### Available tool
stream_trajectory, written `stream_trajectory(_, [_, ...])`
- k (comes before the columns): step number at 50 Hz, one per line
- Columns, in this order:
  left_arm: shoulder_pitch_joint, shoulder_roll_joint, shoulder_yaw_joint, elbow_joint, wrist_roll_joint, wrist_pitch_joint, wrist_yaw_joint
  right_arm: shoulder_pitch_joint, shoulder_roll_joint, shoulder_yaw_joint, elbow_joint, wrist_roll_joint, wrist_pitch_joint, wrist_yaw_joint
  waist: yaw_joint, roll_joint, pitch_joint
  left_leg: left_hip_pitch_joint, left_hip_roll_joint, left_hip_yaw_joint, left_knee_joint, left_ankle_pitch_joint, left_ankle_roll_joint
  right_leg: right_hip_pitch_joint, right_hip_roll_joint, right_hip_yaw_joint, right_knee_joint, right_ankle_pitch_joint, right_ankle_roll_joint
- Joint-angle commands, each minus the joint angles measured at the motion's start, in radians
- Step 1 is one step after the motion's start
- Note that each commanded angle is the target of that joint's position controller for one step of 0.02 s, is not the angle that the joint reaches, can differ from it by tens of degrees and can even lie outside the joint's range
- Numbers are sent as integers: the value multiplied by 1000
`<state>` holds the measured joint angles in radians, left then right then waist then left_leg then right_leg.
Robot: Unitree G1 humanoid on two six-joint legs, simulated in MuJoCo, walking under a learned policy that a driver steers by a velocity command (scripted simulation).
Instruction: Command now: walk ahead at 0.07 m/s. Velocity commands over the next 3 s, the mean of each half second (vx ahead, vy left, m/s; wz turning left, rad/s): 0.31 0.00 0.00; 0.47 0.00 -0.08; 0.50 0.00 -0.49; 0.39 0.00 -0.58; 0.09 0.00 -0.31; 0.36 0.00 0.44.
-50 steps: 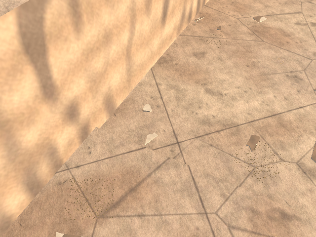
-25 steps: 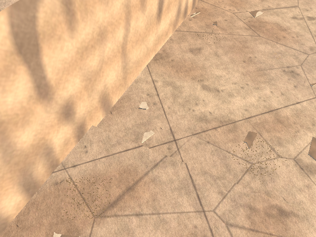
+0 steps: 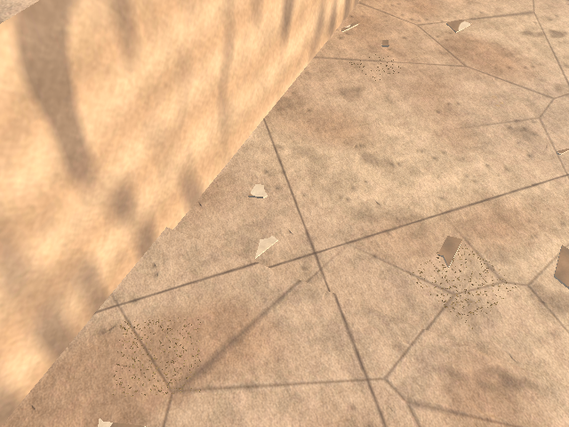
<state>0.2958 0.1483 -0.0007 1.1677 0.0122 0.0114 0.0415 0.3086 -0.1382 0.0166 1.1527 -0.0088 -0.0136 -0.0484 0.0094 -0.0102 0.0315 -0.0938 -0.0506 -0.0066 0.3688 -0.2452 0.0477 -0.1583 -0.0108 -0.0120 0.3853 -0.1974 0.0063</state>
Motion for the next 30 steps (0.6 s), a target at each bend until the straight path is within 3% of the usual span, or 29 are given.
stream_trajectory(1, [72, 71, 10, -4, 3, -1, 1, 86, -91, -17, -4, -1, 0, -2, -6, 32, 47, -89, 111, -120, -111, -97, 26, -9, -46, 50, -24, -61, -33])
stream_trajectory(3, [50, 77, 18, -28, 13, 3, -6, 120, -143, -42, -5, -1, 13, 0, -27, 99, 92, -107, 142, -205, -150, -443, 85, -130, 23, -14, 108, -284, -47])
stream_trajectory(4, [19, 67, 18, -49, 22, 3, -13, 160, -157, -52, -3, -2, 18, 2, -48, 129, 135, -107, 203, -291, -202, -582, 125, -224, 44, -45, 196, -317, -50])
stream_trajectory(5, [-2, 45, 14, -70, 33, 0, -20, 182, -168, -60, 0, -5, 19, 3, -60, 162, 176, -117, 280, -377, -244, -643, 169, -286, 31, -70, 289, -288, -53])
stream_trajectory(7, [-56, 58, 20, -114, 32, -18, -30, 196, -157, -66, -4, -17, 8, 5, -68, 143, 201, -99, 345, -447, -281, -552, 218, -390, -22, -32, 430, -284, -60])
stream_trajectory(9, [-57, 69, 28, -137, 25, -40, -44, 170, -165, -74, -17, -19, -10, 8, -43, 104, 167, -47, 333, -394, -257, -424, 211, -414, -43, -16, 418, -270, -64])
stream_trajectory(11, [-47, 68, 34, -152, 14, -56, -51, 132, -164, -77, -32, -14, -25, 10, -18, 111, 140, -86, 289, -309, -219, -316, 182, -301, -29, -36, 312, -230, -67])
stream_trajectory(13, [70, 45, 38, -123, 3, -62, -50, 75, -168, -80, -49, -1, -29, 12, 49, 102, 115, -231, 233, -214, -146, -291, 151, -38, 16, -94, 136, -101, -75])
stream_trajectory(14, [168, 49, 46, -85, 0, -63, -46, 69, -159, -79, -54, -2, -32, 15, 82, 60, 95, -323, 193, -176, -61, -282, 136, 126, 56, -114, 80, -84, -70])
stream_trajectory(15, [270, 85, 60, -59, 8, -71, -37, 60, -123, -68, -66, -11, -41, 21, 123, -40, 64, -421, 130, -95, 129, -226, 109, 275, -18, -1, 4, -157, -74])
stream_trajectory(16, [401, 198, 85, -49, 18, -77, -29, 44, -28, -42, -111, -2, -54, 34, 155, -302, -2, -571, 4, 65, 489, -248, 53, 369, -296, 452, -219, -516, -143])
stream_trajectory(17, [404, 207, 88, -30, 13, -62, -31, 34, -100, -60, -130, -30, -55, 46, 116, -251, 56, -652, 9, 26, 697, -295, 60, 267, -383, 681, -305, -672, -209])
stream_trajectory(18, [275, 167, 75, -72, 12, -61, -33, 4, -110, -64, -140, -40, -56, 59, 49, -109, 146, -675, 75, -9, 788, -193, 67, 160, -368, 619, -301, -648, -212])
stream_trajectory(19, [193, 149, 69, -104, 8, -71, -39, -9, -92, -59, -139, -33, -63, 69, 21, -34, 160, -652, 107, -25, 788, -90, 62, 98, -326, 504, -294, -496, -200])
stream_trajectory(20, [155, 136, 64, -120, 7, -83, -40, 1, -79, -58, -132, -26, -67, 75, -5, -15, 142, -610, 127, -26, 762, -21, 51, 81, -278, 401, -296, -336, -181])
stream_trajectory(22, [173, 96, 48, -109, 6, -102, -35, 10, -90, -64, -125, -31, -57, 81, -19, -28, 100, -579, 130, 6, 737, 46, 28, 108, -214, 255, -283, -82, -157])
stream_trajectory(24, [241, 89, 41, -81, 3, -112, -31, -22, -94, -68, -139, -27, -43, 81, -15, -51, 82, -614, 121, 39, 726, 70, 15, 158, -190, 172, -253, 160, -153])
stream_trajectory(27, [298, 86, 31, -64, 5, -114, -28, -157, -81, -63, -193, -24, -32, 79, 7, -63, 95, -660, 109, 81, 646, 101, -5, 171, -174, 106, -240, 385, -159])
stream_trajectory(30, [302, 82, 23, -65, 7, -115, -24, -311, -63, -50, -252, -15, -32, 80, 30, -71, 122, -612, 81, 123, 437, 153, -8, 145, -151, 59, -243, 486, -156])
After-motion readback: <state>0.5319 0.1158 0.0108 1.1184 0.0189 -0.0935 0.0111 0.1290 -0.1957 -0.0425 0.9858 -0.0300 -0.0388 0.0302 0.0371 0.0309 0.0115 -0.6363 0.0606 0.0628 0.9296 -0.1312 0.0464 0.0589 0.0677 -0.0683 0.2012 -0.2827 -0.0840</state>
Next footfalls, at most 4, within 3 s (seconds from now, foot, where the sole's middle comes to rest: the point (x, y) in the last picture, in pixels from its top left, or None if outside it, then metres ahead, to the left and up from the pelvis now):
0.30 right None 0.11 -0.13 -0.78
0.78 left None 0.46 0.01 -0.78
1.32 right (358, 344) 0.74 -0.16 -0.78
1.90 left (351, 237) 1.14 -0.18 -0.82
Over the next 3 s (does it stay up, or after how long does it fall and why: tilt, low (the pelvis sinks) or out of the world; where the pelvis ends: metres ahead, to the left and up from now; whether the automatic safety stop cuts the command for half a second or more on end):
stays up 1.14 -0.22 -0.05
